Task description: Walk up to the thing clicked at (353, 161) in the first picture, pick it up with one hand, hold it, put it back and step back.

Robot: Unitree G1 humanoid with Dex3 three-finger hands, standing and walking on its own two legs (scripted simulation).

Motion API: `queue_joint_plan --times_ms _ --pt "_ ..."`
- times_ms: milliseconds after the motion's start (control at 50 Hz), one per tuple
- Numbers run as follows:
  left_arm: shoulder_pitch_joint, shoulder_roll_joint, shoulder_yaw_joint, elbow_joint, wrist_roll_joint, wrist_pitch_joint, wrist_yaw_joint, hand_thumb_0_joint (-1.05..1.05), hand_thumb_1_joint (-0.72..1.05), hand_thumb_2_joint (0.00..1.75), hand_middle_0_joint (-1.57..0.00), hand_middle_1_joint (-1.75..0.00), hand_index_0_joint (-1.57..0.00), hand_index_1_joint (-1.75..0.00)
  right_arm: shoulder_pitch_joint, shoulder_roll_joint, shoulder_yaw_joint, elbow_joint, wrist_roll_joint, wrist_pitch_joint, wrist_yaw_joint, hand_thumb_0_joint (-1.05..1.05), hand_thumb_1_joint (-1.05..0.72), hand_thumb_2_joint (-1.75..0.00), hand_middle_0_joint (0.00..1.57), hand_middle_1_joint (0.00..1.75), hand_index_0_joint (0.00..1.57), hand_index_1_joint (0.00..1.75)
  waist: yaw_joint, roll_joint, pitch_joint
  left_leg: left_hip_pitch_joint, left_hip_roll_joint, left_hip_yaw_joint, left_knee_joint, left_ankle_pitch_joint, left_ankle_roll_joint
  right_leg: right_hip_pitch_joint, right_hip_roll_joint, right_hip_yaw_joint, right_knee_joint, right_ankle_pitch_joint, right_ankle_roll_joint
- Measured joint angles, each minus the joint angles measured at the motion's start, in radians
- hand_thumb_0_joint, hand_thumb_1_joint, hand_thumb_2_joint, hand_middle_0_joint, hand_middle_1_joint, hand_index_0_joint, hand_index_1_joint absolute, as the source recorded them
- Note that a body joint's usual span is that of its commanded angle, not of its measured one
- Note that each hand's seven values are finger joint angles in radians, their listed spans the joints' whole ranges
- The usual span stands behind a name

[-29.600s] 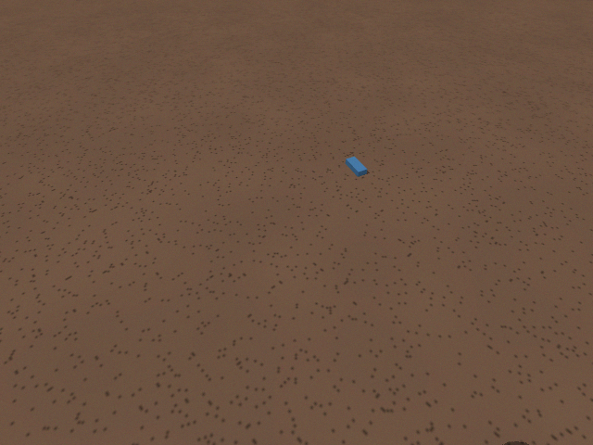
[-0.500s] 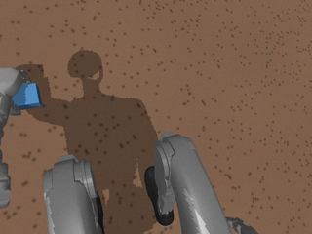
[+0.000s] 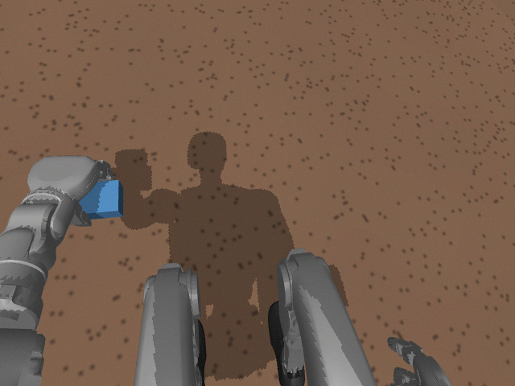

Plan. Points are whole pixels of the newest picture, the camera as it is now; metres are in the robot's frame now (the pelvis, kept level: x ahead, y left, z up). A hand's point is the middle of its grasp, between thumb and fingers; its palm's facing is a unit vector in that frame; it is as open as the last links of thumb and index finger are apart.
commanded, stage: lift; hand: left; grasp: from above
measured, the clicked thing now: (81, 201) +0.44 +0.27 -0.15
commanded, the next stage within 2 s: hold in 1.02 s
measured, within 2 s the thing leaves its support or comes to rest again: neither
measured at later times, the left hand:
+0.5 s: hand out of the picture +0.36 +0.25 +0.10, palm faces -0.46 -0.05 -0.88, open 8.7 cm
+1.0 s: hand out of the picture +0.37 +0.24 +0.20, palm faces -0.47 -0.05 -0.88, open 8.7 cm
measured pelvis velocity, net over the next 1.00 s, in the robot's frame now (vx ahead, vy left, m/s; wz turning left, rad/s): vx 0.06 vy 0.00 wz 0.04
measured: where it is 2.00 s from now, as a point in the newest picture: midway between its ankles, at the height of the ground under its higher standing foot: (241, 372)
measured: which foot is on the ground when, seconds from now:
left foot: down 0.00-1.00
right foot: down 0.00-1.00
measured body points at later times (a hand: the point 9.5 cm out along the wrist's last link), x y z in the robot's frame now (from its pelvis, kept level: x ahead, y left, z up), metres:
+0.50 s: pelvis +0.03 +0.00 +0.18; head +0.13 +0.02 +0.62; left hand +0.38 +0.25 +0.15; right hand +0.13 -0.26 +0.06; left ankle +0.08 +0.10 -0.41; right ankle +0.11 -0.13 -0.41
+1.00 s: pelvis +0.06 +0.00 +0.27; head +0.12 +0.01 +0.72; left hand +0.39 +0.24 +0.25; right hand +0.16 -0.26 +0.15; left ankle +0.08 +0.10 -0.41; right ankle +0.11 -0.13 -0.41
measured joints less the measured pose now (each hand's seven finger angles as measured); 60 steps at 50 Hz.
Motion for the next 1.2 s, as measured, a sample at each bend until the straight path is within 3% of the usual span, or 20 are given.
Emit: queue_joint_plan --times_ms 320,480,640,800,1200 --pt "0.215 -0.085 -0.04 -0.148 -0.047 0.053 -0.004 0.02 0.25 0.24 -0.89 -0.3 -0.85 -0.27 0.008 0.039 -0.008 0.037 0.04 0.002 -0.081 0.01 -0.91 -0.9 0.2 0.3 0.21 0.3 0.036 0.006 -0.011 0.464 0.014 0.02 -0.379 0.05 -0.008 0.445 0.014 0.024 -0.367 0.057 -0.006" --pt "0.282 -0.124 -0.071 -0.118 -0.05 0.059 0.011 0.02 0.23 0.25 -0.9 -0.29 -0.86 -0.27 0.048 0.04 -0.012 0.07 0.053 -0.026 -0.111 0.01 -0.9 -0.9 0.2 0.3 0.21 0.3 0.045 0.0 -0.007 0.728 0.021 0.032 -0.606 0.096 -0.011 0.702 0.02 0.038 -0.59 0.105 -0.009" --pt "0.295 -0.162 -0.102 -0.065 -0.024 0.06 0.038 0.02 0.24 0.25 -0.89 -0.31 -0.85 -0.28 0.076 0.033 -0.027 0.098 0.052 -0.051 -0.113 0.01 -0.91 -0.9 0.2 0.3 0.21 0.3 0.059 -0.006 0.009 0.926 0.023 0.042 -0.782 0.135 -0.011 0.898 0.021 0.049 -0.764 0.146 -0.009" --pt "0.307 -0.194 -0.114 -0.057 -0.023 0.082 0.056 0.02 0.23 0.26 -0.88 -0.32 -0.85 -0.29 0.083 0.034 -0.035 0.108 0.05 -0.048 -0.105 0.01 -0.91 -0.9 0.2 0.3 0.21 0.3 0.068 -0.01 0.038 1.097 0.023 0.054 -0.937 0.177 -0.011 1.064 0.021 0.063 -0.916 0.188 -0.008" --pt "0.367 -0.199 -0.138 -0.136 -0.049 0.089 -0.003 0.02 0.23 0.25 -0.9 -0.3 -0.86 -0.27 0.074 0.034 -0.04 0.087 0.059 -0.025 -0.112 0.01 -0.91 -0.9 0.2 0.3 0.21 0.3 0.096 -0.007 0.087 1.37 0.013 0.071 -1.206 0.261 -0.009 1.329 0.01 0.082 -1.173 0.269 -0.006"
